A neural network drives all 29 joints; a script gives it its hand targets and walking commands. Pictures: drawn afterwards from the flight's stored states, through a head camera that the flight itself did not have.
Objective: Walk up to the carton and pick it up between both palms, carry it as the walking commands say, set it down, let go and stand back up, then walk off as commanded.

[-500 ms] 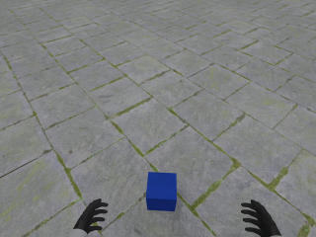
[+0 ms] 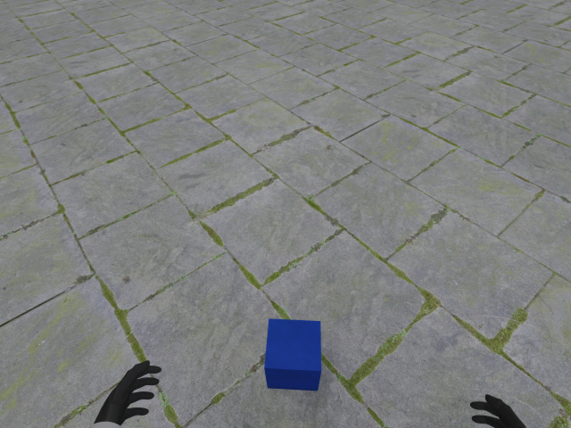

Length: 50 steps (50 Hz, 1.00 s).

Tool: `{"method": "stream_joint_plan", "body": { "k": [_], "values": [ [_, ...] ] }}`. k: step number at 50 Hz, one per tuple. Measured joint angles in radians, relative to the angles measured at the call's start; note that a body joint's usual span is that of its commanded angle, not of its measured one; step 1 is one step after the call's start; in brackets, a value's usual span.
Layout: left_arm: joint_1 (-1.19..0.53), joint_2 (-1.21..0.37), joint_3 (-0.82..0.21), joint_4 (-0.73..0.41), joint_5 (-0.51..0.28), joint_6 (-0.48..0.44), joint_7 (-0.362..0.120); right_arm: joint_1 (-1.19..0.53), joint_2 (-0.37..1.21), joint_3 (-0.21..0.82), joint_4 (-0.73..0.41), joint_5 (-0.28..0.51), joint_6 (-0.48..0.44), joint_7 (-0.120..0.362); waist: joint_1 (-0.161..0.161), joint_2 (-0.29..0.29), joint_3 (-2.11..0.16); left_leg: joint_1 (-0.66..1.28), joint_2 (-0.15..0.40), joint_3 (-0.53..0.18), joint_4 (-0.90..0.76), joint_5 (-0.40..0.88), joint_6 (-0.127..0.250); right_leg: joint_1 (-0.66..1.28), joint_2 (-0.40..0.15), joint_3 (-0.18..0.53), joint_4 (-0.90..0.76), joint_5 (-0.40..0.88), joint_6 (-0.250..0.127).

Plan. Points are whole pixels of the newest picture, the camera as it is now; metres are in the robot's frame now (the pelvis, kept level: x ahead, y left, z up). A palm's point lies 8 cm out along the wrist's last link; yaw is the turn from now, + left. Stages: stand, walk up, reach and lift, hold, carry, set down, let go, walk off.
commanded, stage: stand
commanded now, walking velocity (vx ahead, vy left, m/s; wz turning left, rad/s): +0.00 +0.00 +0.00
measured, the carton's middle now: (293, 355) +0.49 +0.04 -0.67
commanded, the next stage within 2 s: walk off in 1.54 s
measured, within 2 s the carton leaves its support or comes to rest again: neither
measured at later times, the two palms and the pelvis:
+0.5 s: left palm (118, 406) +0.17 +0.28 -0.06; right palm out of the picture +0.17 -0.28 -0.07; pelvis +0.02 +0.00 +0.00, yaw +0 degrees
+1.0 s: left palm out of the picture +0.13 +0.28 -0.05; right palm out of the picture +0.12 -0.28 -0.06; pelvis -0.03 +0.00 +0.00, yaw +0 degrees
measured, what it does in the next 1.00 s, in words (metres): stands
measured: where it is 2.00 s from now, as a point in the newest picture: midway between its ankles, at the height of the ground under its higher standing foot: outside the picture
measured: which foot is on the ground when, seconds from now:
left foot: down 0.00-1.00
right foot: down 0.00-1.00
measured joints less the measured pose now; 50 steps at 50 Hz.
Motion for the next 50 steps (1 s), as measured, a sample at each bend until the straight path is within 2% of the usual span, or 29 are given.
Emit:
{"method": "stream_joint_plan", "body": {
  "k": [18,50],
  "values": [
    [0.000,-0.009,0.000,0.005,-0.002,-0.013,0.036,-0.042,-0.008,0.000,0.040,0.000,-0.015,-0.035,0.000,0.001,-0.007,0.000,0.000,0.000,0.000,-0.030,0.000,0.000,0.000,0.000,0.000,-0.036,0.000],
    [0.004,0.006,0.000,0.015,-0.002,-0.027,0.035,-0.039,-0.022,0.000,0.064,0.000,-0.022,-0.035,0.000,0.001,-0.005,0.000,0.000,0.000,0.000,0.037,0.002,0.000,0.000,-0.001,0.000,0.034,0.000]
  ]
}}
